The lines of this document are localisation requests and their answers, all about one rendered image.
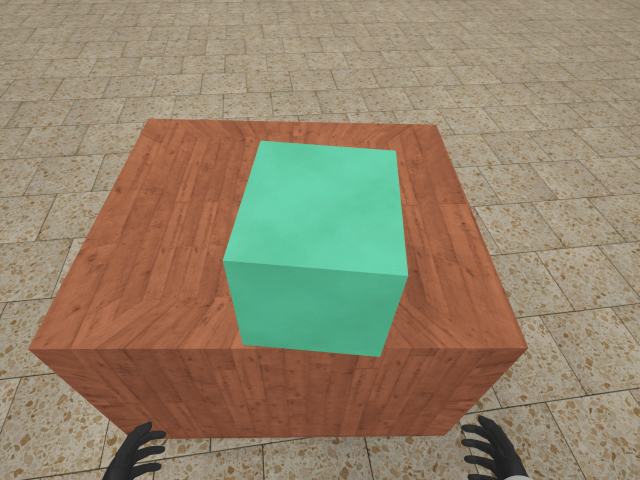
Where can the pedestal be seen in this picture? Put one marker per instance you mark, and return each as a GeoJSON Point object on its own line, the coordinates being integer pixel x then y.
{"type": "Point", "coordinates": [144, 327]}

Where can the right robot hand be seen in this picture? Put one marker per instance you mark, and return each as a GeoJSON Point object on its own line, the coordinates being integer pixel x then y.
{"type": "Point", "coordinates": [506, 461]}

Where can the carton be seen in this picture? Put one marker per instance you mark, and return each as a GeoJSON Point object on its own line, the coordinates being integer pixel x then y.
{"type": "Point", "coordinates": [316, 259]}

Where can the left robot hand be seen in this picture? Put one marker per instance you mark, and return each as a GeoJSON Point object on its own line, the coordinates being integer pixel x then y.
{"type": "Point", "coordinates": [121, 467]}

